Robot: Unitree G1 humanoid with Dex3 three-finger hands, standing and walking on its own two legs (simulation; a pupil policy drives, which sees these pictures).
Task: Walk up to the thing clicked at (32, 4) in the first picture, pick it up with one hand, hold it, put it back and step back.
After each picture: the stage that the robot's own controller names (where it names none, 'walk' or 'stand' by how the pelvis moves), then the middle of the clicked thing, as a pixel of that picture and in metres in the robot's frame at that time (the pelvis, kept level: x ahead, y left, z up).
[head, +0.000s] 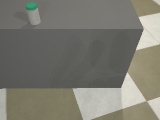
stand; (33, 13) +0.90 +0.30 -0.04
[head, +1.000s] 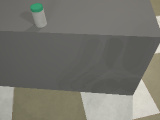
walk; (38, 15) +0.81 +0.28 -0.04
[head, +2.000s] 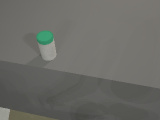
stand; (47, 46) +0.53 +0.17 -0.01
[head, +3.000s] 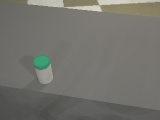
stand; (43, 69) +0.47 +0.17 -0.05
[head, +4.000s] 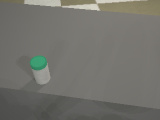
stand; (40, 70) +0.47 +0.19 -0.05
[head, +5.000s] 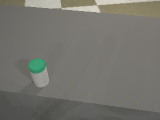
stand; (39, 73) +0.46 +0.19 -0.05
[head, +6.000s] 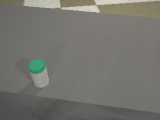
stand; (39, 73) +0.45 +0.19 -0.05
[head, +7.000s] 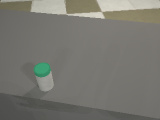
rise first; (44, 77) +0.45 +0.19 -0.04
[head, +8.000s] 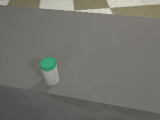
go down; (49, 71) +0.47 +0.18 -0.04
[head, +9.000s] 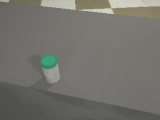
go down; (50, 69) +0.47 +0.17 -0.04
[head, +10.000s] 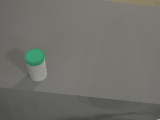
go down; (36, 65) +0.45 +0.16 -0.01
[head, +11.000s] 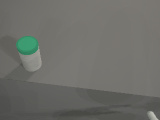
close in; (30, 54) +0.46 +0.16 +0.02
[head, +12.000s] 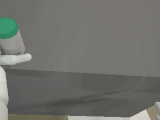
close; (10, 38) +0.49 +0.18 +0.05
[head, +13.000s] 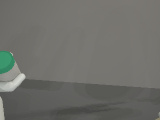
lift; (7, 71) +0.39 +0.21 +0.04
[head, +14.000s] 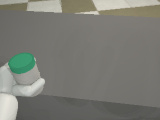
lift; (27, 75) +0.32 +0.17 +0.14
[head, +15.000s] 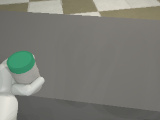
hold; (26, 73) +0.32 +0.17 +0.15
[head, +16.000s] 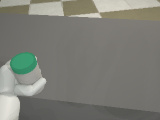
hold; (28, 74) +0.32 +0.16 +0.14
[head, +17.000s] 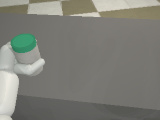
crouch; (28, 55) +0.38 +0.17 +0.17
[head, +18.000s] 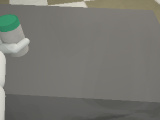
lower; (12, 36) +0.46 +0.19 +0.16
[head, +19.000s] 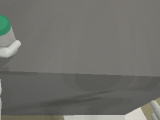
lower; (2, 37) +0.49 +0.19 +0.05
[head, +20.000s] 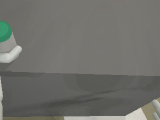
lower; (3, 42) +0.48 +0.19 +0.05
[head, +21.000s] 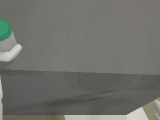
lower; (3, 41) +0.48 +0.19 +0.05
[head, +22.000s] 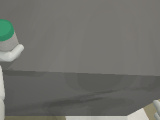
lower; (5, 41) +0.48 +0.18 +0.05
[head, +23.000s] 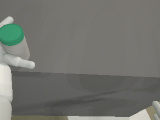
withdraw; (15, 45) +0.47 +0.16 +0.05
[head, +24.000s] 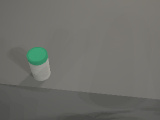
sink last; (39, 64) +0.43 +0.15 +0.01
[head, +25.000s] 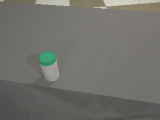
stand; (49, 66) +0.47 +0.17 +0.01
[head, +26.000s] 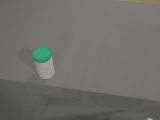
stand; (44, 63) +0.45 +0.16 +0.01
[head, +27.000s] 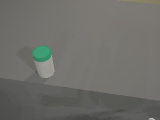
stand; (44, 62) +0.46 +0.16 +0.02
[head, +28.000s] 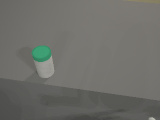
stand; (43, 62) +0.45 +0.16 +0.02
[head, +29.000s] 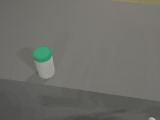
stand; (44, 62) +0.45 +0.16 +0.02
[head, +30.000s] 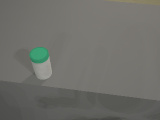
stand; (41, 63) +0.45 +0.16 +0.02
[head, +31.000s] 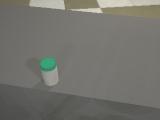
stand; (49, 71) +0.47 +0.15 -0.04
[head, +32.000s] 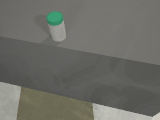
walk; (56, 27) +0.60 +0.14 -0.02
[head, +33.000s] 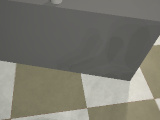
walk; out of the picture +0.94 +0.12 -0.02
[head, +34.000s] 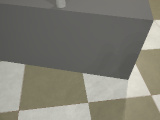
stand; out of the picture +1.11 +0.17 -0.03
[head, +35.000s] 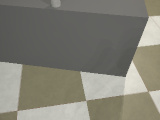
stand; out of the picture +1.11 +0.18 -0.05
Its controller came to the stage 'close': yes
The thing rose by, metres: 0.21
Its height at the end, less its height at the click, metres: +0.00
